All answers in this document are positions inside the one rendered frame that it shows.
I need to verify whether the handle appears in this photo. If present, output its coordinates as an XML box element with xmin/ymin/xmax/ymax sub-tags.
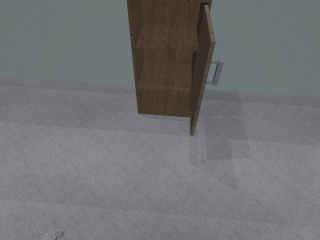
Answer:
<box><xmin>206</xmin><ymin>59</ymin><xmax>224</xmax><ymax>86</ymax></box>

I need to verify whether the left robot hand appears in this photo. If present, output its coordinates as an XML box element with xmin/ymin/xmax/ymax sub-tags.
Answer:
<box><xmin>39</xmin><ymin>229</ymin><xmax>65</xmax><ymax>240</ymax></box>

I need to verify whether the cupboard door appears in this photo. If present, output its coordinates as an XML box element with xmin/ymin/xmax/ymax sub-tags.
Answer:
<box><xmin>190</xmin><ymin>5</ymin><xmax>216</xmax><ymax>136</ymax></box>

